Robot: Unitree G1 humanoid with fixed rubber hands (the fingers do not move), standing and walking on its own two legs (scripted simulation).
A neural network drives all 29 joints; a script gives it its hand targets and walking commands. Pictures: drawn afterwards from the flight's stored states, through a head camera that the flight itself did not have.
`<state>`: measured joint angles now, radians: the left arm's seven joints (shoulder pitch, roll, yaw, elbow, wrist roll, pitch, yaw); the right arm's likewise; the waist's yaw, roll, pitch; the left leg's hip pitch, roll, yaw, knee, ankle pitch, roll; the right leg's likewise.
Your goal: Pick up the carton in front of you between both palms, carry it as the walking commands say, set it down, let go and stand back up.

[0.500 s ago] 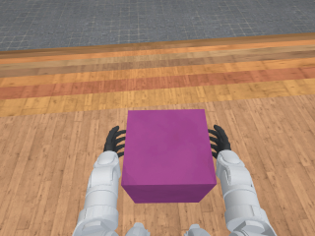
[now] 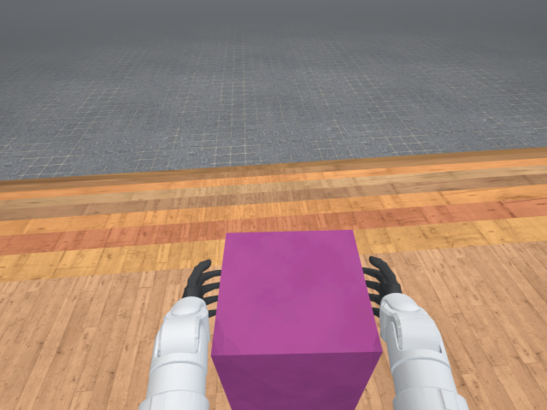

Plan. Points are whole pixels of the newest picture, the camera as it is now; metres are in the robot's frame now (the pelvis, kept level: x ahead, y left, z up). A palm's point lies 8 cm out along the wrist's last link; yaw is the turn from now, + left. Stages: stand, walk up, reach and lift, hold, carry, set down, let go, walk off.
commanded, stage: reach and lift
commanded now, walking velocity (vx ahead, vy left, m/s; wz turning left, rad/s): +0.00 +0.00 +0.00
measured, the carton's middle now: (291, 324) +0.30 +0.00 -0.05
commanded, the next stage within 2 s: hold in 0.88 s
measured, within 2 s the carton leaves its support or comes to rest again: neither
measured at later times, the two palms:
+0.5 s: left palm (193, 299) +0.30 +0.15 +0.04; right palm (388, 296) +0.30 -0.15 +0.04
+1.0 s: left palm (191, 296) +0.30 +0.15 +0.05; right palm (393, 293) +0.30 -0.15 +0.05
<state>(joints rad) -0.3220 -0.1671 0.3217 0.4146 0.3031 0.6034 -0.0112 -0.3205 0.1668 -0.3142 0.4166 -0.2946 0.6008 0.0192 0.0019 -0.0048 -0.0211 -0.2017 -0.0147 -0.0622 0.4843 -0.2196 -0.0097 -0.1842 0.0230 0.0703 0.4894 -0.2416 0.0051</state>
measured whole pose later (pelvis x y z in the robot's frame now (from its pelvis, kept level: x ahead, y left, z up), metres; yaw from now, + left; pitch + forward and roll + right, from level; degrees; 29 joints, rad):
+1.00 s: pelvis +0.01 +0.00 +0.01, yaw +0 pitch -7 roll +0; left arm -0.23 -0.15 0.20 0.20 0.26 0.72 0.00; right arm -0.23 0.15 -0.20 0.20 -0.25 0.72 0.01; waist 0.00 0.00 0.03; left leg -0.06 -0.01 -0.07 0.36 -0.18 -0.01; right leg -0.04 0.02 0.07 0.36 -0.20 0.01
